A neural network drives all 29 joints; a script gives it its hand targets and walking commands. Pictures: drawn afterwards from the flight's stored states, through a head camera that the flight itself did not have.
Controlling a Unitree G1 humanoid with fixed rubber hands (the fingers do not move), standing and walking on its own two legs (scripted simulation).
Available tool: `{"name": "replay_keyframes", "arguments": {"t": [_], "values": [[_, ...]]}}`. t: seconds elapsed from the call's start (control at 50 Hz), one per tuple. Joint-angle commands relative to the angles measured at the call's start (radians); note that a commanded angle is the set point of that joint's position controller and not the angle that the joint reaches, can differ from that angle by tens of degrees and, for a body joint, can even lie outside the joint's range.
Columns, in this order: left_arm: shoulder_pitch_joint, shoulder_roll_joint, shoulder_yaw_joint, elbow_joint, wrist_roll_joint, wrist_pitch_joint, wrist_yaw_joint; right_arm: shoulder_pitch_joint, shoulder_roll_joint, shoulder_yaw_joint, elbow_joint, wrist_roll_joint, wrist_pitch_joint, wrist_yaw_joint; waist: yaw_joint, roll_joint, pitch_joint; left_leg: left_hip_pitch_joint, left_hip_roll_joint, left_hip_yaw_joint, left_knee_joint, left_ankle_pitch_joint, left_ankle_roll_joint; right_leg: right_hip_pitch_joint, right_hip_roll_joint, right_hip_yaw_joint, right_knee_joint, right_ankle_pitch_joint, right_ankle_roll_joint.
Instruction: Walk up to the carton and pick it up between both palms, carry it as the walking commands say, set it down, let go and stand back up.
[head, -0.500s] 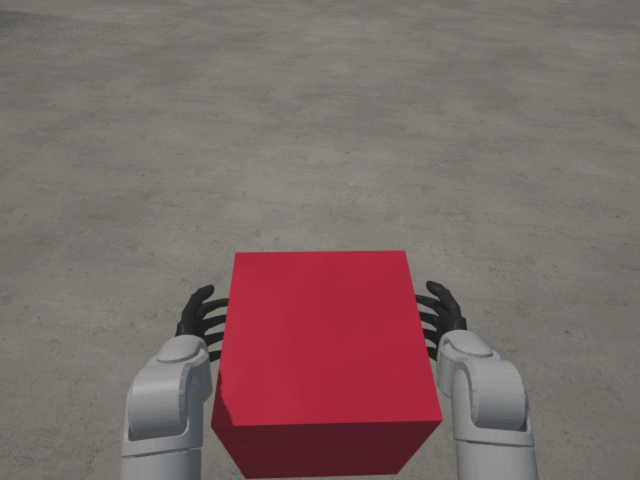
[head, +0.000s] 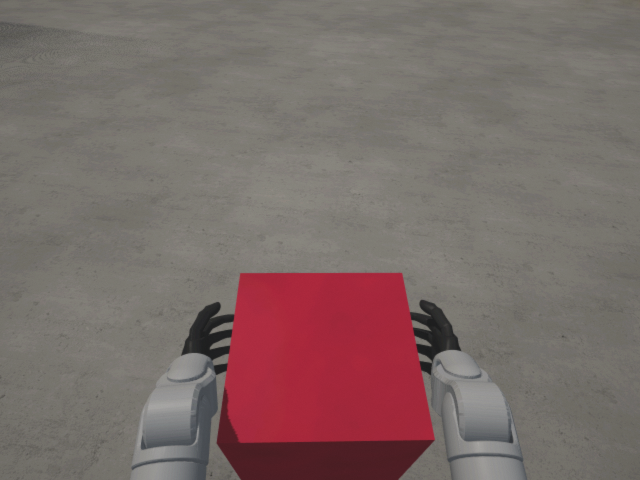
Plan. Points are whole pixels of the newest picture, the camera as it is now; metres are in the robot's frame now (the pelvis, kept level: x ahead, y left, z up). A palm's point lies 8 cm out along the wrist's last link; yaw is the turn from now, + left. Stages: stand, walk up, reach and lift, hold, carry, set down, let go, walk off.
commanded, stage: carry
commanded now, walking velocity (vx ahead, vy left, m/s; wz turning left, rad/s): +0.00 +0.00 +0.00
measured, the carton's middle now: (320, 386) +0.28 +0.00 -0.04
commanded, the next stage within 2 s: hold in 1.26 s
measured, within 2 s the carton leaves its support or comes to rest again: neither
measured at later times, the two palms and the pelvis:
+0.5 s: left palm (197, 383) +0.25 +0.15 +0.04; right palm (452, 380) +0.25 -0.15 +0.04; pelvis -0.03 +0.00 +0.00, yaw +0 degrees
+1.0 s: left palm (196, 396) +0.23 +0.15 +0.04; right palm (459, 392) +0.23 -0.15 +0.04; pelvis -0.04 -0.01 +0.00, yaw +0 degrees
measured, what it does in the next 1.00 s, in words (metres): stands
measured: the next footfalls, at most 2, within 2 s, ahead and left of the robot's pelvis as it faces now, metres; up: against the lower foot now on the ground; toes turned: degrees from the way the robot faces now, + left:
none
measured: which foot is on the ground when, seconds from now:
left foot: down 0.00-1.00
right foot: down 0.00-1.00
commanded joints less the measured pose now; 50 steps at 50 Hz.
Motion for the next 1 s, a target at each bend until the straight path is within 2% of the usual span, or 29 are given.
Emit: {"name": "replay_keyframes", "arguments": {"t": [0.0,0.98], "values": [[-0.453,-0.742,-0.540,-0.103,-0.229,-0.054,-0.180,-0.428,0.727,0.526,-0.088,0.213,-0.047,0.175,-0.001,0.011,-0.214,0.080,0.114,-0.120,-0.070,0.308,0.015,0.056,-0.105,0.119,-0.077,0.264,-0.013],[-0.451,-0.733,-0.527,-0.097,-0.229,-0.053,-0.172,-0.440,0.716,0.516,-0.088,0.226,-0.046,0.170,-0.002,0.013,-0.220,0.042,0.107,-0.127,-0.102,0.222,0.012,0.027,-0.097,0.134,-0.115,0.200,-0.030]]}}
